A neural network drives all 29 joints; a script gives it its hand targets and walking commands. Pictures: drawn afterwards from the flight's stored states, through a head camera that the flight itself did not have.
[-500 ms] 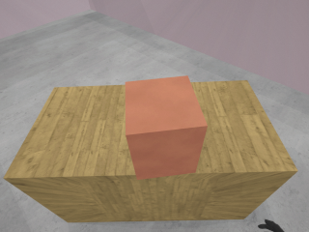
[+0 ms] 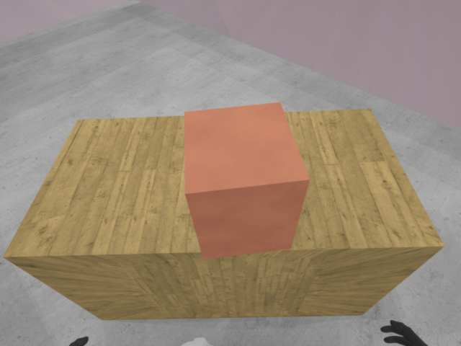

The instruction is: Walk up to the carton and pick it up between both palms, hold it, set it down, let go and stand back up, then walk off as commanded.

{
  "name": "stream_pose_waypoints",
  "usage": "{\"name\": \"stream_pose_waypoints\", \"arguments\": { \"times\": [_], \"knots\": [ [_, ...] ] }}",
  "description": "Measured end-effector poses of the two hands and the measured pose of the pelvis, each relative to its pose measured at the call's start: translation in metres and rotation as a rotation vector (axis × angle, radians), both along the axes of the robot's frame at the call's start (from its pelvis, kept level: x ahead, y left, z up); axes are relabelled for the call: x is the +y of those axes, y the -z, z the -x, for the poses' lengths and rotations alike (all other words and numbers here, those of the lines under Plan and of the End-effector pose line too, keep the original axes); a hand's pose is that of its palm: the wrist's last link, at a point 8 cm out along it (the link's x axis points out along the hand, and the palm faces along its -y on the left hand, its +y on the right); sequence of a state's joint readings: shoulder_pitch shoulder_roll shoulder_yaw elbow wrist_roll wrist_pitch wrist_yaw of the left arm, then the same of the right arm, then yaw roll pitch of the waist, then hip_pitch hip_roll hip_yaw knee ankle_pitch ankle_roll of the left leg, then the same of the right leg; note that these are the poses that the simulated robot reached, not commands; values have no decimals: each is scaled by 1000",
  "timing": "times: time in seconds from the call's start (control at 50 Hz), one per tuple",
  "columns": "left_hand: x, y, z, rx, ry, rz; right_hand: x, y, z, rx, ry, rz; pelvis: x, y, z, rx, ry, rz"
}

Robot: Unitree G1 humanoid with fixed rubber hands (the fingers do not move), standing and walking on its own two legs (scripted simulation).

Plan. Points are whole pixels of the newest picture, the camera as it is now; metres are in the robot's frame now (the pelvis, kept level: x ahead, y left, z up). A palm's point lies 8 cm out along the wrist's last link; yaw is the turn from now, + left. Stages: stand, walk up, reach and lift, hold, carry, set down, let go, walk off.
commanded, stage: reach and lift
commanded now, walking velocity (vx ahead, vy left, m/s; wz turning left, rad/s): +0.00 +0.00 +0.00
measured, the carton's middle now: (240, 183) +0.46 +0.00 -0.01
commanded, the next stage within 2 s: none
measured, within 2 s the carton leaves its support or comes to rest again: neither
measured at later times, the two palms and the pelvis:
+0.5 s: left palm (97, 337) +0.17 +0.23 -0.03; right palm (447, 341) +0.16 -0.31 -0.04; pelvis +0.01 -0.03 +0.03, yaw -1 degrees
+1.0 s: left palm (104, 322) +0.19 +0.22 +0.00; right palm (431, 327) +0.17 -0.28 -0.02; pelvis +0.01 -0.04 +0.04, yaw -1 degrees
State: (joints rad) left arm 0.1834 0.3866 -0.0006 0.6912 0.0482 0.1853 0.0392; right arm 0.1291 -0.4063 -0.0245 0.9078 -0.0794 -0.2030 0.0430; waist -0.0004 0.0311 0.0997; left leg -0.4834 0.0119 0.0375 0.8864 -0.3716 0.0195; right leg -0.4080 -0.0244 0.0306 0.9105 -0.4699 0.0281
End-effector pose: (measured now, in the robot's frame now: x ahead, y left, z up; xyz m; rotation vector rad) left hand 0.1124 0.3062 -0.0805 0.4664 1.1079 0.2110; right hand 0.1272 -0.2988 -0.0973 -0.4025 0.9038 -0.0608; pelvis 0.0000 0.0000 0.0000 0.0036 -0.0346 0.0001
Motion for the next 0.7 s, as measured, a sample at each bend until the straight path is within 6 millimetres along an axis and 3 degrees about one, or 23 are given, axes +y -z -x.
{"name": "stream_pose_waypoints", "arguments": {
  "times": [0.06, 0.16, 0.24, 0.32, 0.42, 0.56, 0.7],
  "knots": [
    [-7, 1, -22, 1, -11, 19, 4, -1, -6, -44, -36, -11, 0, 1, 3, -7, 0, 0],
    [-28, -13, -69, -143, 35, 73, 10, -9, -13, -95, -57, -30, -1, -1, 0, -4, 0, -2],
    [-45, -28, -86, -222, 54, 108, 11, -25, -22, -151, -57, -49, -5, -10, -6, -15, 2, -6],
    [-56, -42, -86, -272, 60, 126, 4, -44, -31, -208, -42, -55, -10, -20, -11, -35, 4, -13],
    [-64, -50, -73, -300, 51, 134, -6, -59, -35, -236, -26, -60, -20, -29, -11, -52, 6, -25],
    [-78, -51, -54, -352, 27, 164, -8, -60, -25, -222, -21, -91, -34, -34, -6, -57, 8, -43],
    [-89, -58, -57, -442, 16, 201, 5, -64, -20, -285, -4, -141, -43, -35, -3, -61, 9, -54]
  ]
}}
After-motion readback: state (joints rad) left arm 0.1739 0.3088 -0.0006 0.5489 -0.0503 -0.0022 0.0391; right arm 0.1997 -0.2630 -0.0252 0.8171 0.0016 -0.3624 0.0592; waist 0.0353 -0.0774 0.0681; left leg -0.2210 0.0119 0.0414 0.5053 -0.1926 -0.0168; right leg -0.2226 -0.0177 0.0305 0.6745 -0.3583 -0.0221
